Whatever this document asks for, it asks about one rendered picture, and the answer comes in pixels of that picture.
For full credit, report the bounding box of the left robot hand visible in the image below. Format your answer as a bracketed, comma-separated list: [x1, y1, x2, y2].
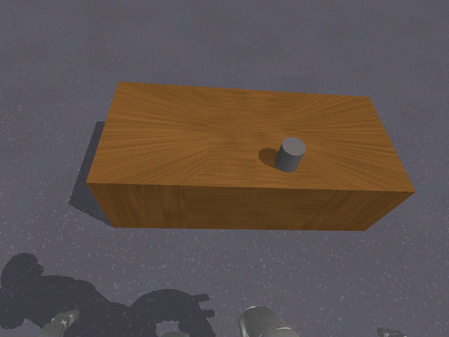
[37, 310, 80, 337]

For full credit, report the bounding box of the can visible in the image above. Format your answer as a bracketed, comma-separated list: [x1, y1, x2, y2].
[275, 137, 306, 173]

